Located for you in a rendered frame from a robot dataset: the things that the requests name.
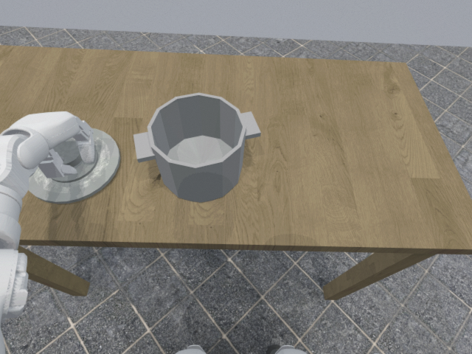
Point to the table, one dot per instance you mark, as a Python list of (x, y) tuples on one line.
[(349, 159)]

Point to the knob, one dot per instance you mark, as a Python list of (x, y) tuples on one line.
[(70, 152)]

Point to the pot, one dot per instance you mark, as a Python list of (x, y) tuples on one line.
[(198, 143)]

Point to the robot left forearm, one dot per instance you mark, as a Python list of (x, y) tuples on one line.
[(22, 149)]

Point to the left robot upper arm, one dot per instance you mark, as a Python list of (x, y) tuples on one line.
[(13, 286)]

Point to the lid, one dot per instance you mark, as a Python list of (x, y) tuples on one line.
[(90, 177)]

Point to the robot left hand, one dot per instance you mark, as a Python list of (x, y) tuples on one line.
[(56, 128)]

